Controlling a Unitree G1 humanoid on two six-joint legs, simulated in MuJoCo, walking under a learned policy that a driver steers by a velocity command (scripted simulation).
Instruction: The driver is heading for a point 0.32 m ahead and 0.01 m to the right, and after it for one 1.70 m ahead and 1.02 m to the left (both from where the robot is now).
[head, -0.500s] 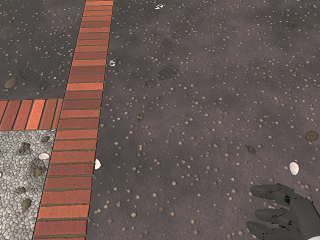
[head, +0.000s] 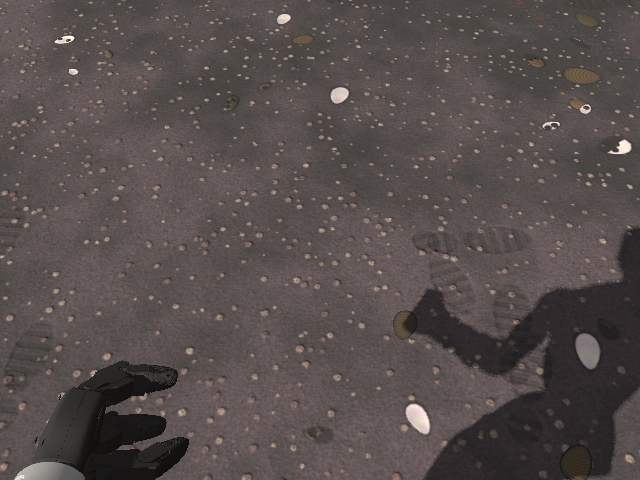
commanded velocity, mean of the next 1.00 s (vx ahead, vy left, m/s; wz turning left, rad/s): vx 1.00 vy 0.00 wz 0.38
